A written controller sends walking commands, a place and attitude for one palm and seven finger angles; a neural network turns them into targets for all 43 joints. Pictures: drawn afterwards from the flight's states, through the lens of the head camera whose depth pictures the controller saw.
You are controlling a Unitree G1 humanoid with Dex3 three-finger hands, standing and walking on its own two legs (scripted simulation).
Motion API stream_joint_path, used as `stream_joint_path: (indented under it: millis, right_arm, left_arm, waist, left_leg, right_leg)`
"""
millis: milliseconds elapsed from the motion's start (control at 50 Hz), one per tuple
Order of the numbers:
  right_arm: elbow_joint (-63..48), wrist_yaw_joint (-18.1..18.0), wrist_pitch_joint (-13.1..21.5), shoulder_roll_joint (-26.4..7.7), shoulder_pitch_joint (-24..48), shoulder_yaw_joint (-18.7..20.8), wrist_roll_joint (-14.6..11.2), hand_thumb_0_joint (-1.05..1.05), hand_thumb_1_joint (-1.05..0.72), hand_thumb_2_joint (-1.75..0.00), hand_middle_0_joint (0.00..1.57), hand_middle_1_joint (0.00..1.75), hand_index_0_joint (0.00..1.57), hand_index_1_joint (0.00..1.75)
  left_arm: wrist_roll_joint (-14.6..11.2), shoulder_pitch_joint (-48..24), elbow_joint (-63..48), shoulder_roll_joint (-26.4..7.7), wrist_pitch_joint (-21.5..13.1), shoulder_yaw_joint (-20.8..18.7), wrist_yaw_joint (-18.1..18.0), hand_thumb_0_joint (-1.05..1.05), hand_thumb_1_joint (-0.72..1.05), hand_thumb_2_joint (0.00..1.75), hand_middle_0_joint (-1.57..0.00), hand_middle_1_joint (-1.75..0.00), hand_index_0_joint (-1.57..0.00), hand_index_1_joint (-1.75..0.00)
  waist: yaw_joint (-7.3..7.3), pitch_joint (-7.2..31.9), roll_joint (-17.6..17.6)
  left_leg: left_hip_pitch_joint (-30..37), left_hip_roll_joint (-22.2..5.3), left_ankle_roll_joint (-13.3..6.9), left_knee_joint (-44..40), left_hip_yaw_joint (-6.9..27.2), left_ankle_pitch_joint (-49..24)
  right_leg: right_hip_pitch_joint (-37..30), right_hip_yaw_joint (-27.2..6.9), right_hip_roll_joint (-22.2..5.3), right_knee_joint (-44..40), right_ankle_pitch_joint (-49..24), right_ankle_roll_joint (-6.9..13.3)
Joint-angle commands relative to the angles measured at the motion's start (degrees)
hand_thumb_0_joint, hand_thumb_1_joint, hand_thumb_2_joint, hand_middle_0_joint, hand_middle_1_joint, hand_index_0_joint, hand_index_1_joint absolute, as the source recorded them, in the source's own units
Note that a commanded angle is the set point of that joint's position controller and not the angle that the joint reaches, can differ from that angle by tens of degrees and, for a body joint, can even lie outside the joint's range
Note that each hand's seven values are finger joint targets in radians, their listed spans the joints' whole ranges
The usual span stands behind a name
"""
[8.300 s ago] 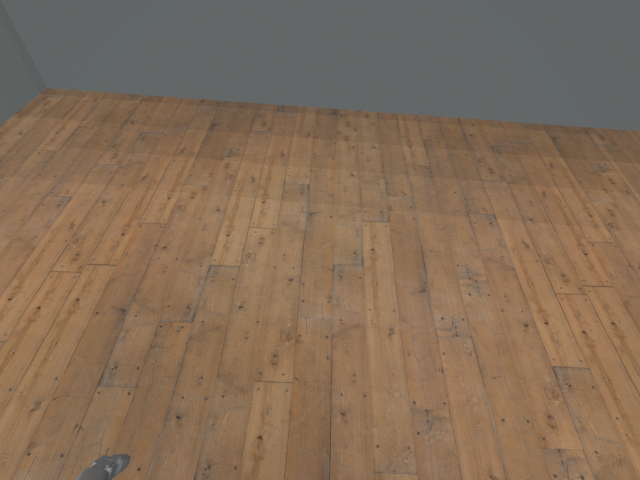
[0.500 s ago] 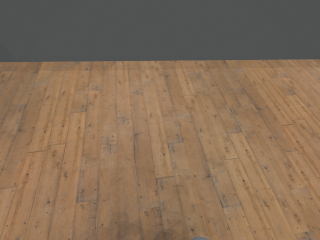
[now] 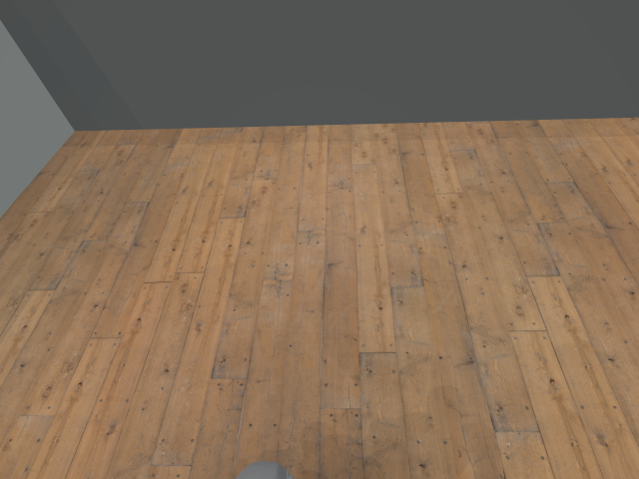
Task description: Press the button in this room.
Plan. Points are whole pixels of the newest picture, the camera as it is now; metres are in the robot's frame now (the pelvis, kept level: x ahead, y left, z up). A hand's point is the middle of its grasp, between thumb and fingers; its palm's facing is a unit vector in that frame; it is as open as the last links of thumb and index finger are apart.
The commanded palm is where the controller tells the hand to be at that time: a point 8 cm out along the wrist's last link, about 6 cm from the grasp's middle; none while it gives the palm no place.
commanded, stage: turn or walk to find it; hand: left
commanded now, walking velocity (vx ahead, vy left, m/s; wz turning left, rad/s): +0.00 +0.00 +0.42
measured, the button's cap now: out of the picture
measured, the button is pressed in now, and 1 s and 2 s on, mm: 0 0 0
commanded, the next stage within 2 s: none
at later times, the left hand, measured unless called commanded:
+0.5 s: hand out of the picture -0.03 +0.28 -0.18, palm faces +0.26 -0.94 -0.23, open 7.4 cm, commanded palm none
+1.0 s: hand out of the picture -0.03 +0.20 -0.14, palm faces +0.38 -0.88 -0.29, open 7.4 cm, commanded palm none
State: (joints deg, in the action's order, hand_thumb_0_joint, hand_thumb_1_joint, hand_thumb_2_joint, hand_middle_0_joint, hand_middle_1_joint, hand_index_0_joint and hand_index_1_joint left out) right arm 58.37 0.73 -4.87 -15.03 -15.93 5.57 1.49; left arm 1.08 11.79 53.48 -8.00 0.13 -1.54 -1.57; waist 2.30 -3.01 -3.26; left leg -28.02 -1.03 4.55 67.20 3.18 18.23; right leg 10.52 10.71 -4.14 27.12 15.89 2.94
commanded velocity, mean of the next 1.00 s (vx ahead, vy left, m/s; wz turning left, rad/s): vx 0.00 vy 0.00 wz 0.42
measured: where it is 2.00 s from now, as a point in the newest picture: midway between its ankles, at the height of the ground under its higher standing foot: outside the picture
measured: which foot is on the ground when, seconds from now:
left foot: up 0.00-0.26, down 0.28-0.82, up 0.84-1.00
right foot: down 0.00-0.30, up 0.32-0.80, down 0.82-1.00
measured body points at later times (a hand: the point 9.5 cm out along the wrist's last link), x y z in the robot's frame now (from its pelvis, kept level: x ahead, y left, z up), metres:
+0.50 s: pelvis -0.03 +0.06 +0.00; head -0.01 +0.09 +0.45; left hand -0.05 +0.32 -0.16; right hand +0.13 -0.16 -0.13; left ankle -0.04 +0.14 -0.74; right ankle -0.02 -0.10 -0.66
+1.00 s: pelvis -0.05 -0.01 +0.00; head -0.02 -0.05 +0.45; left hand -0.05 +0.24 -0.12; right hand +0.06 -0.25 -0.17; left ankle -0.12 +0.13 -0.65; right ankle -0.01 -0.09 -0.74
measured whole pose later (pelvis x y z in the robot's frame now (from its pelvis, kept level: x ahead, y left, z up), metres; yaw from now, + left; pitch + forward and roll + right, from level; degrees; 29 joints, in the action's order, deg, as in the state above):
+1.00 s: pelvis -0.05 -0.01 +0.00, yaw +24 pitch -1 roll +2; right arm 57.7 0.8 -4.6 -14.3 -16.3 5.6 1.5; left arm 1.0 10.9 53.0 -8.4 0.8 -1.4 -1.5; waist 2.8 -2.6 -3.6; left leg -29.1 1.4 3.0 66.2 3.0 19.7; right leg 11.6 8.1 -3.7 28.0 15.2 2.2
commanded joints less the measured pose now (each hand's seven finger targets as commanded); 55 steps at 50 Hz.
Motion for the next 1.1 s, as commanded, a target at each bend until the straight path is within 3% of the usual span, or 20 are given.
stream_joint_path:
  millis: [0, 140, 220, 240, 260, 280, 300, 320, 360, 420, 640, 700, 760, 780, 800, 820, 860, 900, 960, 1080]
  right_arm:
    - [-4.39, -0.06, 1.25, -2.20, 3.81, -0.22, -0.18, 0.00, -0.90, -0.90, 0.20, 0.30, 0.20, 0.30]
    - [-5.70, -0.23, 2.35, -0.95, 8.11, -1.63, -0.94, 0.00, -0.90, -0.90, 0.20, 0.30, 0.20, 0.30]
    - [-5.21, -0.33, 3.31, -1.79, 4.11, -1.72, -0.97, 0.00, -0.90, -0.90, 0.20, 0.30, 0.20, 0.30]
    - [-4.68, -0.27, 3.72, -3.49, 2.43, -1.26, -0.83, 0.00, -0.90, -0.90, 0.20, 0.30, 0.20, 0.30]
    - [-5.08, -0.49, 4.26, -8.69, 1.10, -0.12, -0.40, 0.00, -0.90, -0.90, 0.20, 0.30, 0.20, 0.30]
    - [-4.76, -0.81, 3.87, -12.28, -1.29, 0.56, -0.56, 0.00, -0.90, -0.90, 0.20, 0.30, 0.20, 0.30]
    - [-4.42, -1.10, 3.59, -12.10, -1.11, 0.49, -0.31, 0.00, -0.90, -0.90, 0.20, 0.30, 0.20, 0.30]
    - [-4.42, -1.72, 3.96, -10.16, 0.98, -0.05, -0.25, 0.00, -0.90, -0.90, 0.20, 0.30, 0.20, 0.30]
    - [-5.94, -2.04, 4.02, -8.11, 5.49, -0.85, -0.30, 0.00, -0.90, -0.90, 0.20, 0.30, 0.20, 0.30]
    - [-6.57, -1.94, 4.67, -7.51, 6.07, -0.99, -0.69, 0.00, -0.90, -0.90, 0.20, 0.30, 0.20, 0.30]
    - [-6.23, -1.58, 4.10, -7.59, 1.78, 0.23, -0.03, 0.00, -0.90, -0.90, 0.20, 0.30, 0.20, 0.30]
    - [-6.66, -1.44, 3.75, -7.52, 2.79, 0.38, 0.13, 0.00, -0.90, -0.90, 0.20, 0.30, 0.20, 0.30]
    - [-7.16, -1.24, 3.58, -6.92, 4.24, 0.55, -0.34, 0.00, -0.90, -0.90, 0.20, 0.30, 0.20, 0.30]
    - [-7.27, -0.93, 3.64, -4.80, 3.61, 0.44, -0.82, 0.00, -0.90, -0.90, 0.20, 0.30, 0.20, 0.30]
    - [-8.29, -0.69, 3.72, -0.55, 2.41, -0.34, -1.08, 0.00, -0.90, -0.90, 0.20, 0.30, 0.20, 0.30]
    - [-8.92, -0.92, 3.18, -2.80, 3.94, 0.35, -0.50, 0.00, -0.90, -0.90, 0.20, 0.30, 0.20, 0.30]
    - [-6.31, -0.37, 1.58, -3.72, 2.40, 1.01, 0.05, 0.00, -0.90, -0.90, 0.20, 0.30, 0.20, 0.30]
    - [-4.30, 0.14, 1.21, -2.66, -0.46, 0.76, 0.20, 0.00, -0.90, -0.90, 0.20, 0.30, 0.20, 0.30]
    - [-3.32, 0.14, 1.28, -2.30, -2.21, 0.48, -0.03, 0.00, -0.90, -0.90, 0.20, 0.30, 0.20, 0.30]
    - [-4.57, 0.05, 1.28, -1.97, 3.64, -0.11, -0.18, 0.00, -0.90, -0.90, 0.20, 0.30, 0.20, 0.30]
  left_arm:
    - [0.12, 3.76, -2.40, -11.74, -1.12, -2.92, -0.53, 0.00, 0.90, 0.90, -0.20, -0.30, -0.20, -0.30]
    - [0.71, 6.18, -0.42, -14.43, -0.45, -3.71, -0.38, 0.00, 0.90, 0.90, -0.20, -0.30, -0.20, -0.30]
    - [0.29, 3.73, -0.05, -15.09, 0.03, -4.00, -0.17, 0.00, 0.90, 0.90, -0.20, -0.30, -0.20, -0.30]
    - [-0.22, 3.59, -0.28, -14.22, 0.42, -3.87, -0.01, 0.00, 0.90, 0.90, -0.20, -0.30, -0.20, -0.30]
    - [-0.62, 4.70, -1.55, -11.32, 0.88, -3.44, 0.25, 0.00, 0.90, 0.90, -0.20, -0.30, -0.20, -0.30]
    - [-0.35, 1.12, -3.51, -9.01, 1.26, -2.09, 0.32, 0.00, 0.90, 0.90, -0.20, -0.30, -0.20, -0.30]
    - [-0.09, -0.17, -3.93, -10.11, 1.82, -2.35, 0.22, 0.00, 0.90, 0.90, -0.20, -0.30, -0.20, -0.30]
    - [0.15, -1.35, -2.84, -9.82, 2.30, -2.52, 0.07, 0.00, 0.90, 0.90, -0.20, -0.30, -0.20, -0.30]
    - [0.06, -1.23, -1.80, -10.75, 2.24, -3.06, 0.63, 0.00, 0.90, 0.90, -0.20, -0.30, -0.20, -0.30]
    - [0.07, 1.55, -0.35, -10.44, 1.94, -3.02, 0.92, 0.00, 0.90, 0.90, -0.20, -0.30, -0.20, -0.30]
    - [-0.33, -4.67, -4.39, -8.82, 1.77, -2.46, 0.37, 0.00, 0.90, 0.90, -0.20, -0.30, -0.20, -0.30]
    - [-0.65, -2.74, -4.24, -8.50, 1.40, -2.33, 0.22, 0.00, 0.90, 0.90, -0.20, -0.30, -0.20, -0.30]
    - [-0.74, 2.53, -2.96, -9.12, 0.69, -2.64, 0.03, 0.00, 0.90, 0.90, -0.20, -0.30, -0.20, -0.30]
    - [-0.31, 4.21, -2.80, -11.74, 0.00, -3.06, -0.21, 0.00, 0.90, 0.90, -0.20, -0.30, -0.20, -0.30]
    - [0.54, 5.25, -2.89, -16.66, -0.57, -4.14, -0.72, 0.00, 0.90, 0.90, -0.20, -0.30, -0.20, -0.30]
    - [0.15, 4.19, -3.95, -17.89, -0.21, -3.96, -0.71, 0.00, 0.90, 0.90, -0.20, -0.30, -0.20, -0.30]
    - [-0.20, -3.02, -5.70, -14.33, -0.20, -3.76, -0.84, 0.00, 0.90, 0.90, -0.20, -0.30, -0.20, -0.30]
    - [-0.35, -5.77, -6.19, -11.39, -0.36, -2.66, -0.52, 0.00, 0.90, 0.90, -0.20, -0.30, -0.20, -0.30]
    - [-0.44, -2.55, -5.15, -10.56, -1.01, -2.46, -0.42, 0.00, 0.90, 0.90, -0.20, -0.30, -0.20, -0.30]
    - [0.24, 3.04, -2.57, -11.71, -0.89, -2.99, -0.60, 0.00, 0.90, 0.90, -0.20, -0.30, -0.20, -0.30]
  waist:
    - [-3.57, 0.85, 12.09]
    - [-5.44, 3.84, 14.39]
    - [-2.43, 5.94, 12.71]
    - [-1.12, 6.83, 7.59]
    - [-0.38, 8.20, -6.31]
    - [1.05, 6.12, -13.72]
    - [1.07, 5.58, -8.13]
    - [0.76, 4.09, -10.61]
    - [-1.08, 1.11, -7.31]
    - [-2.22, 3.41, -3.50]
    - [0.00, 4.13, -5.20]
    - [-0.94, 4.93, -5.61]
    - [-3.78, 6.79, -3.26]
    - [-4.40, 7.82, 2.99]
    - [-4.71, 7.88, 18.73]
    - [-5.14, 5.82, 19.12]
    - [-2.00, 0.37, 14.75]
    - [0.16, -2.21, 10.50]
    - [-0.68, 0.58, 12.99]
    - [-3.71, -0.13, 12.20]
  left_leg:
    - [-4.59, -1.70, 0.51, -3.22, -1.38, 2.93]
    - [3.20, -1.44, -0.90, -20.99, -6.38, 8.35]
    - [14.03, -0.90, -2.35, -37.83, -8.46, -2.28]
    - [21.12, -2.32, -3.25, -43.71, -6.55, -9.99]
    - [28.80, -13.48, -8.17, -47.12, 9.02, -21.41]
    - [27.19, -21.51, -13.42, -49.01, 16.57, -34.99]
    - [24.36, -22.89, -16.11, -48.57, 14.39, -32.67]
    - [21.80, -19.21, -14.71, -49.68, 12.85, -29.99]
    - [20.50, -14.98, -12.97, -49.06, 9.21, -29.42]
    - [22.35, -12.29, -12.24, -48.92, 5.89, -30.66]
    - [21.26, -12.44, -14.91, -48.10, 14.52, -24.73]
    - [17.30, -11.38, -14.45, -46.76, 16.13, -24.75]
    - [10.35, -7.97, -11.33, -42.66, 15.12, -18.37]
    - [4.42, -4.41, -8.25, -37.65, 12.09, -11.59]
    - [-6.73, 3.84, -3.82, -25.29, 2.56, 5.97]
    - [-5.86, 4.29, -3.15, -13.48, 1.34, 15.05]
    - [-3.81, 1.73, -3.16, -1.37, 3.45, 8.69]
    - [-3.69, 0.85, -2.26, 2.67, 1.29, 2.69]
    - [-5.18, 0.21, -0.61, 3.61, -0.19, -0.47]
    - [-3.69, -1.91, 0.28, -4.76, -1.80, 3.74]
  right_leg:
    - [-5.35, -10.47, -15.08, -9.51, -17.75, 3.58]
    - [-7.99, -7.99, -17.22, -4.43, -29.45, 5.59]
    - [-4.15, -3.77, -16.17, 2.23, -25.10, 1.82]
    - [1.42, -1.43, -14.13, 7.48, -18.79, -1.04]
    - [13.70, 1.17, -7.34, 17.83, -0.71, -5.21]
    - [19.83, -1.45, -3.02, 27.48, 21.03, -7.06]
    - [19.40, -5.70, -3.58, 32.83, 20.43, -6.46]
    - [20.26, -8.13, -4.11, 34.36, 17.14, -6.65]
    - [21.26, -9.06, -3.41, 37.29, 10.32, -6.88]
    - [20.31, -8.95, -2.77, 38.00, 5.81, -7.91]
    - [16.22, -9.70, -0.19, 23.00, 9.72, -8.05]
    - [9.51, -9.02, 1.50, 14.75, 8.74, -7.10]
    - [-2.42, -8.13, 1.78, -0.96, -2.67, -6.39]
    - [-9.85, -12.21, -2.76, -7.74, -5.30, -5.46]
    - [-15.76, -27.23, -17.52, -11.29, -6.05, -0.34]
    - [-5.95, -30.33, -24.23, -12.43, -8.65, 4.80]
    - [5.27, -24.15, -18.78, -15.72, 4.67, 4.38]
    - [6.25, -15.96, -13.36, -13.77, -0.35, 1.32]
    - [-0.33, -10.50, -12.01, -11.60, -8.25, 1.27]
    - [-2.91, -11.28, -15.64, -10.85, -10.80, 3.76]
